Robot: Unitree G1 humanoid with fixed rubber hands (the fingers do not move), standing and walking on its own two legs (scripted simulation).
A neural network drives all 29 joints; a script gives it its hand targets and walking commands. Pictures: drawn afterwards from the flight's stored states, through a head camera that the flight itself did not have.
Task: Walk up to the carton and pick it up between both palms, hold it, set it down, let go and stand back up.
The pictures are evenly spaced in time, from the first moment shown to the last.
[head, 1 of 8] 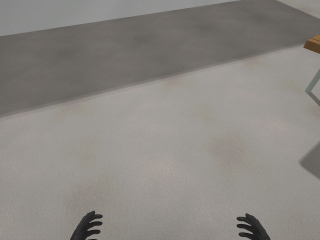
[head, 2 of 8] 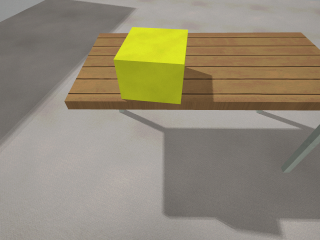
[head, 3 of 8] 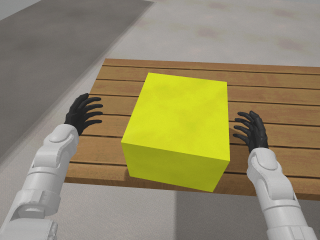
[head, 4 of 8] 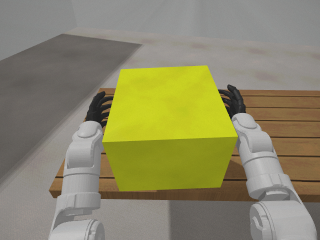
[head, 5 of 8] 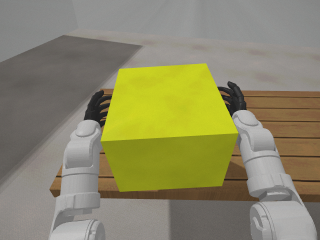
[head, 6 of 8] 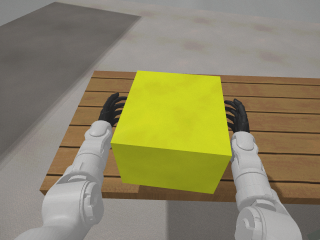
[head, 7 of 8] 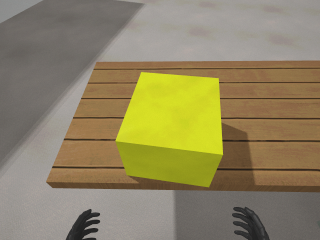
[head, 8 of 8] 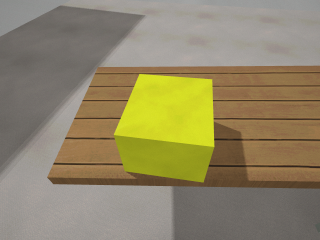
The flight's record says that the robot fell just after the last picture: no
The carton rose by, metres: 0.16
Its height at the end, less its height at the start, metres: +0.00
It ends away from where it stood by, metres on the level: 0.01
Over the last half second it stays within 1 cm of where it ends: yes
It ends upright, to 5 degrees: yes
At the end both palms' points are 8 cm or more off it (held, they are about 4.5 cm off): yes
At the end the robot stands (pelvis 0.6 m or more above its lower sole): yes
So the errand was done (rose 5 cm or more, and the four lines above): yes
